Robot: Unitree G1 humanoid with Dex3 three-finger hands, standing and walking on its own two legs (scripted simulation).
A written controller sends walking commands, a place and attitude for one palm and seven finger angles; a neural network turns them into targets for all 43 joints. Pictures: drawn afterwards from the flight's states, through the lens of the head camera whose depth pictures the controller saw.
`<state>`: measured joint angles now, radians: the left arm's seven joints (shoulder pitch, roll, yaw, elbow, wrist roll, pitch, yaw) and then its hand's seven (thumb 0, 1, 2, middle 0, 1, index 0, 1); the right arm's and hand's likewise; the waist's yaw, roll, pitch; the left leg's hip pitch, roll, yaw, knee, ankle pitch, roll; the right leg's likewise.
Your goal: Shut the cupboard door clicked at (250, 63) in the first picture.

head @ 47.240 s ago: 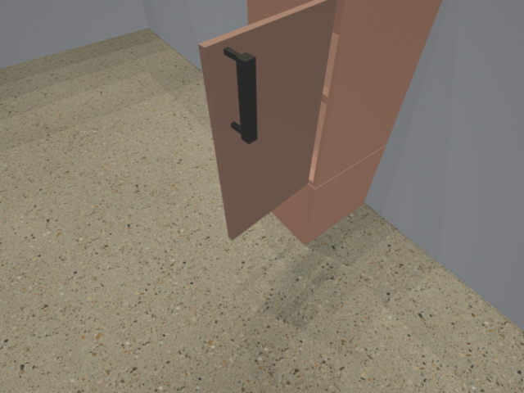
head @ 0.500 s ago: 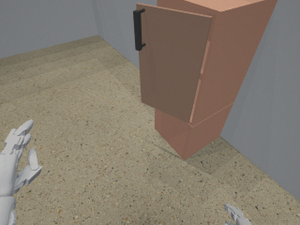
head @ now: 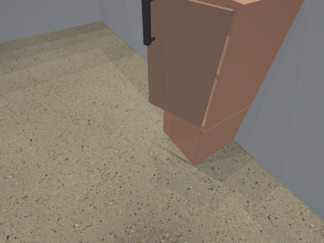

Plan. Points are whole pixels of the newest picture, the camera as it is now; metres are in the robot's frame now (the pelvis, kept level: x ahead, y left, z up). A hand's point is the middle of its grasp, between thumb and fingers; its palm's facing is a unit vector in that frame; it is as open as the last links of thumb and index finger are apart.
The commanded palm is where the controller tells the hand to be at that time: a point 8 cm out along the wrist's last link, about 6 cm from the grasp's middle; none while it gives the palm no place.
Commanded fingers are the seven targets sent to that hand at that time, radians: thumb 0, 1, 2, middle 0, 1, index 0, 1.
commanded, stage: let the arm hang, fingers relaxed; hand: left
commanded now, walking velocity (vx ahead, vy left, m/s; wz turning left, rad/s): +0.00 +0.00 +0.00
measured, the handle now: (149, 21) +0.88 +0.10 +0.14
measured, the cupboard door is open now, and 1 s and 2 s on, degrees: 22 22 22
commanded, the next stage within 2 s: look to check the result in 0.54 s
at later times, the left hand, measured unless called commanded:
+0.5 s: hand out of the picture -0.02 +0.13 -0.18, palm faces +0.03 -0.99 -0.11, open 7.4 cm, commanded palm none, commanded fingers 0.00 0.90 0.90 -0.20 -0.30 -0.20 -0.30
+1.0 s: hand out of the picture -0.02 +0.16 -0.17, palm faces +0.01 -0.99 -0.17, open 7.4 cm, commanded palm none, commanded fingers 0.00 0.90 0.90 -0.20 -0.30 -0.20 -0.30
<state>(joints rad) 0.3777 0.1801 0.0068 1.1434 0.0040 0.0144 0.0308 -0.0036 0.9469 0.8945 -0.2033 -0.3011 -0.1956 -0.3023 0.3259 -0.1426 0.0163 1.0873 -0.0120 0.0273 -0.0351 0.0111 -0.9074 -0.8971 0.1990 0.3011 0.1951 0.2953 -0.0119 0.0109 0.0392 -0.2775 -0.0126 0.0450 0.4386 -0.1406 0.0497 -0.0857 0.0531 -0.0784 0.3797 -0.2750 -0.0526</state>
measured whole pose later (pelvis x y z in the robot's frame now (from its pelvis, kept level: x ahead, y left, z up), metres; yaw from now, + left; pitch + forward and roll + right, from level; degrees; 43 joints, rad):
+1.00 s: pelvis +0.02 +0.01 +0.00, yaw -2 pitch -1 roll +0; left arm 0.37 0.11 -0.01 1.18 0.00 -0.01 0.05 0.00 0.91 0.90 -0.20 -0.30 -0.19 -0.30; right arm 0.31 -0.12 0.02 1.14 -0.01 0.01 -0.05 0.01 -0.91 -0.90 0.20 0.30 0.19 0.30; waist -0.01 0.00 0.02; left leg -0.22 -0.03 0.08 0.41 -0.17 0.06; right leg -0.04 0.03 -0.04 0.37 -0.30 -0.04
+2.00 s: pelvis +0.04 -0.03 -0.01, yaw +24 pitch +3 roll +0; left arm 0.10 0.26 0.06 0.83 0.03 0.02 0.02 0.00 0.91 0.90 -0.20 -0.30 -0.20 -0.30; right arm 0.20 -0.25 -0.09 0.90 -0.02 0.07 0.00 0.01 -0.90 -0.90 0.20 0.30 0.20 0.30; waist -0.03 0.02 0.06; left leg -0.44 -0.11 -0.18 0.59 -0.24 -0.01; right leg -0.28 -0.01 0.04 0.52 -0.34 0.01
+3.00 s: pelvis +0.09 -0.01 -0.02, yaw +64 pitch +1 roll +0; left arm 0.25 0.23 0.07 0.90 0.03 0.03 0.00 0.00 0.91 0.89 -0.21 -0.30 -0.20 -0.30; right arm 0.18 -0.20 -0.05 0.88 -0.03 0.03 0.03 0.01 -0.91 -0.90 0.20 0.30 0.19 0.30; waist -0.01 -0.06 0.09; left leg -0.31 0.00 0.08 0.66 -0.35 0.04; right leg -0.32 -0.16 -0.19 0.84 -0.51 0.05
